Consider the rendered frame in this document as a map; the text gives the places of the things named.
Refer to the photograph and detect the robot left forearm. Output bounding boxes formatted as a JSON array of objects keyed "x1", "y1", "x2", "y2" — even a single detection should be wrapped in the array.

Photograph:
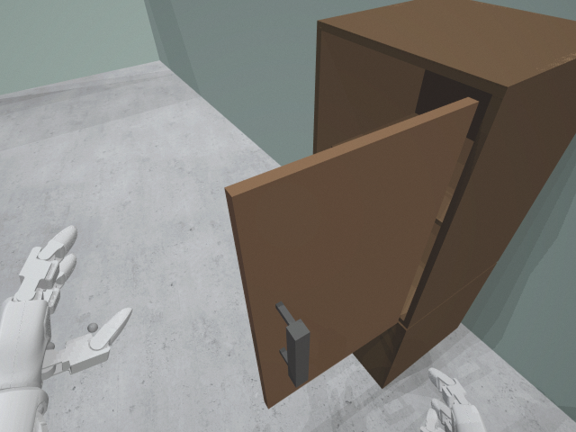
[{"x1": 0, "y1": 387, "x2": 49, "y2": 432}]

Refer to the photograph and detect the cupboard door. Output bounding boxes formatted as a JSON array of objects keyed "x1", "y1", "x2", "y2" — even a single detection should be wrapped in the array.
[{"x1": 224, "y1": 97, "x2": 479, "y2": 409}]

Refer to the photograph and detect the robot left hand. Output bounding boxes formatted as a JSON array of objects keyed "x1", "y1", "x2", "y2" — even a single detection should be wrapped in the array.
[{"x1": 0, "y1": 225, "x2": 133, "y2": 391}]

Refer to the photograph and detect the handle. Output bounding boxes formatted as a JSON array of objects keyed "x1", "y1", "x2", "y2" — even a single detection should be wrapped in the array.
[{"x1": 275, "y1": 301, "x2": 311, "y2": 388}]

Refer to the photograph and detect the robot right hand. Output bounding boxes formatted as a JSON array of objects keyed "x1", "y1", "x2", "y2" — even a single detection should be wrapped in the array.
[{"x1": 420, "y1": 367, "x2": 487, "y2": 432}]

